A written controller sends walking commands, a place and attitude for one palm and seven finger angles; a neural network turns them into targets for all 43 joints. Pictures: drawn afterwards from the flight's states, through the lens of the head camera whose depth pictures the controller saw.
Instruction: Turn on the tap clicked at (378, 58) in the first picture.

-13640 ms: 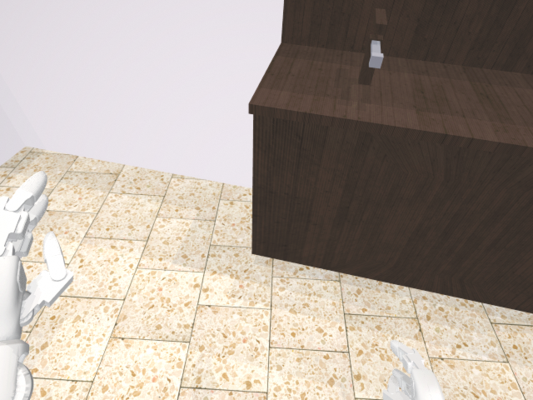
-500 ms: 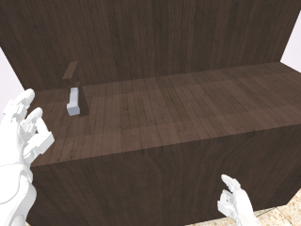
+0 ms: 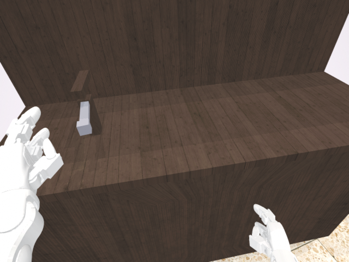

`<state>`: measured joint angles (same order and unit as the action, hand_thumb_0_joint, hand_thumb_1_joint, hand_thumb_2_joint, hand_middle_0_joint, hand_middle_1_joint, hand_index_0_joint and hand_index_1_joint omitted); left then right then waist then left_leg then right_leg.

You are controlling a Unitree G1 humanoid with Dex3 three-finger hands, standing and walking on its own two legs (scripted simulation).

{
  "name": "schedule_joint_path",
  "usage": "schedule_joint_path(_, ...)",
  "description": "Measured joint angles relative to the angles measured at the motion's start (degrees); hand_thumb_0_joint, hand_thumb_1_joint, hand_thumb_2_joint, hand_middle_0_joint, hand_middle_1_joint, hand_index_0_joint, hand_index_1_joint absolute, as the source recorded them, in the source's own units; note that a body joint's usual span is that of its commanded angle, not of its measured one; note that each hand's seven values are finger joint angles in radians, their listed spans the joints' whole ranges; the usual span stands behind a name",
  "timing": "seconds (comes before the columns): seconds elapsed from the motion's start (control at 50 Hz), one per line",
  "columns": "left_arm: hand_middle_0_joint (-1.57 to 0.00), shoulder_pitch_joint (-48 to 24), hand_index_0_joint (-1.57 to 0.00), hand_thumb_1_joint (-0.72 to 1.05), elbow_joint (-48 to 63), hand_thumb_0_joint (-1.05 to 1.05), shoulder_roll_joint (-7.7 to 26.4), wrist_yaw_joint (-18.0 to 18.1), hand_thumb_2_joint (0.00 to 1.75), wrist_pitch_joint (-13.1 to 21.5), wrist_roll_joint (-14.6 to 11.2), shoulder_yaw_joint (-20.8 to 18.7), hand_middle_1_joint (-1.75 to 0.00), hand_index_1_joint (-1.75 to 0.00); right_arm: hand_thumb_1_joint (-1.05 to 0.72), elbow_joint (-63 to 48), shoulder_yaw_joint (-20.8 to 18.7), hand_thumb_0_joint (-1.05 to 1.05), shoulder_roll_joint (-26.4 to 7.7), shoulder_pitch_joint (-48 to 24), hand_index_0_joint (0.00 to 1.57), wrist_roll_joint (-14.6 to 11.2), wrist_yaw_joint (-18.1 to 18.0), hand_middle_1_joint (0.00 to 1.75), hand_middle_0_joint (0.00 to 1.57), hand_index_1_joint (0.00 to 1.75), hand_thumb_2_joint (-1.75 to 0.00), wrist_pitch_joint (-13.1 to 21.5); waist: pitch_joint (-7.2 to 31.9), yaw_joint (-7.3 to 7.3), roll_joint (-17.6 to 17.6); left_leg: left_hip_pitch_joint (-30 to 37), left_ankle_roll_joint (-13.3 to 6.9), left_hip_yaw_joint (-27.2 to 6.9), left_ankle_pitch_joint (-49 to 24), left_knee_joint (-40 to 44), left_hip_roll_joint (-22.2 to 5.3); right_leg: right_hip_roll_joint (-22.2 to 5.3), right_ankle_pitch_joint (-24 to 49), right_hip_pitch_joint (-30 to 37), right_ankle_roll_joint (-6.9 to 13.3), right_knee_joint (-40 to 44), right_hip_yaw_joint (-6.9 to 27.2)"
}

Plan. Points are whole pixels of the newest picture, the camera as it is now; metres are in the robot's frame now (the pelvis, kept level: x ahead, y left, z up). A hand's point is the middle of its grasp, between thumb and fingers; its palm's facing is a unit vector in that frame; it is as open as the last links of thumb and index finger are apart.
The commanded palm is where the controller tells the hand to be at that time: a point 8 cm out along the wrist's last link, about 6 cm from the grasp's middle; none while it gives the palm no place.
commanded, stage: reach beside the lever's end, fingers flat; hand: left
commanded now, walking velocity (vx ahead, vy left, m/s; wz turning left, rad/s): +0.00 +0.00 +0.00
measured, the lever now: (84, 127) +0.35 +0.29 +0.17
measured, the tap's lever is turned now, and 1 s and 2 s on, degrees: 8 8 8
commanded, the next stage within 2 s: none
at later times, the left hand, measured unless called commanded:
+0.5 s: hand (61, 152) +0.23 +0.26 +0.20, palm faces +0.54 -0.83 -0.10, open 7.5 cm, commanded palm +0.18 +0.30 +0.20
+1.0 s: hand (65, 146) +0.26 +0.28 +0.18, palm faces +0.58 -0.81 -0.11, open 7.7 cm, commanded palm +0.22 +0.32 +0.18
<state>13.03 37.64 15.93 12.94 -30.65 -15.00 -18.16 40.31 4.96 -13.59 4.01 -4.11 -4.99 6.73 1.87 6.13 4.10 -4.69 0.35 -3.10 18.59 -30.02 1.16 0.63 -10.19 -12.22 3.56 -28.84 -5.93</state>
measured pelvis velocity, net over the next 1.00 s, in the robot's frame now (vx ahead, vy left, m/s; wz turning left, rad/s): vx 0.02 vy -0.01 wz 0.00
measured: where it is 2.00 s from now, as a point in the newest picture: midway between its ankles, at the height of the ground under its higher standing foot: outside the picture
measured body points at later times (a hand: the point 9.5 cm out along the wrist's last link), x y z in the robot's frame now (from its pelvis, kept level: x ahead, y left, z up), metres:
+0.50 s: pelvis +0.01 +0.00 +0.00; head -0.02 -0.03 +0.45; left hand +0.20 +0.30 +0.21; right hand +0.24 -0.20 -0.07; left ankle -0.02 +0.13 -0.73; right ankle +0.07 -0.08 -0.73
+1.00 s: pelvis +0.02 -0.01 +0.00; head +0.00 -0.04 +0.45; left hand +0.22 +0.32 +0.19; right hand +0.24 -0.22 -0.08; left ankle -0.02 +0.13 -0.73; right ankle +0.07 -0.08 -0.73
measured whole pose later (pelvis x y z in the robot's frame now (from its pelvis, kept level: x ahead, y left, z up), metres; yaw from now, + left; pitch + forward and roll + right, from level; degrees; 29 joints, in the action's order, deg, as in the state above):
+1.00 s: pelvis +0.02 -0.01 +0.00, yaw +0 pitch -3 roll +0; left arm 6.4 18.7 17.7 10.0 -21.2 -14.8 -23.5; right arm 40.8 2.6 -13.9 6.7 -4.0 -6.4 9.2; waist 1.7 5.1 4.0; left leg -7.5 1.0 -3.6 19.6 -29.5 0.2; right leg 1.6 -11.7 -15.2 4.3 -29.0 -6.5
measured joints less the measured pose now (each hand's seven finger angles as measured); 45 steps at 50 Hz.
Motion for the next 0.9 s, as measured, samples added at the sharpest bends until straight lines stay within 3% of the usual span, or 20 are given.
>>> schedule_joint_path(0.34, -0.19, -1.7, -0.19, 0.90, -6.1, 0.02, 0.2, -1.5, 0.90, 3.7, 0.1, -2.1, -0.28, -0.29, -0.90, 0.2, -0.7, 0.01, 0.2, 1.0, 0.21, 0.3, -0.7, 0.30, 0.21, 0.30, -0.90, 1.3, -0.4, 0.10, -0.2, -0.5, -0.1, -0.2, 0.1, 0.9, -0.1, 0.1, -0.2, -0.6, -0.1, 0.7, -0.1)
schedule_joint_path(0.9, -0.17, -5.3, -0.17, 0.90, -15.8, 0.02, 1.1, -2.2, 0.90, 8.3, 0.4, -4.1, -0.22, -0.22, -0.90, 0.1, -2.1, 0.01, 0.0, 2.6, 0.21, 0.3, -1.2, 0.30, 0.21, 0.30, -0.90, 2.4, -0.1, -1.06, 0.1, -2.3, 0.6, -0.3, 0.8, 0.9, -0.9, 0.9, -1.3, -2.7, 0.6, 0.1, -0.3)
